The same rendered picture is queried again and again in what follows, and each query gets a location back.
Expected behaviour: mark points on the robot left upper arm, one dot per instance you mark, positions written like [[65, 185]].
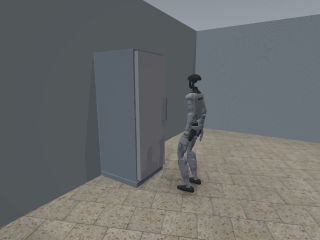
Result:
[[190, 103]]

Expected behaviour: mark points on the robot right hand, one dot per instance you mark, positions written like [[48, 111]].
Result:
[[201, 135]]

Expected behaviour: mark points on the robot head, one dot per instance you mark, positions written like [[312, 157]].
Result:
[[194, 78]]

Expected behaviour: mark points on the right robot shin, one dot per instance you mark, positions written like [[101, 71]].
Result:
[[193, 167]]

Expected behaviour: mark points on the robot right forearm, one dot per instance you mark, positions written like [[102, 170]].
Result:
[[202, 120]]

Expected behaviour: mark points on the robot left forearm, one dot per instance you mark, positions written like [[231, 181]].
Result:
[[189, 124]]

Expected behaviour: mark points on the robot left hand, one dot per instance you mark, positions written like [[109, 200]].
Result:
[[184, 141]]

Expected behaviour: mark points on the robot right upper arm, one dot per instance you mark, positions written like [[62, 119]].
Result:
[[204, 110]]

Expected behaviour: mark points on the fridge door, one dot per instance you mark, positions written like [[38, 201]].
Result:
[[150, 112]]

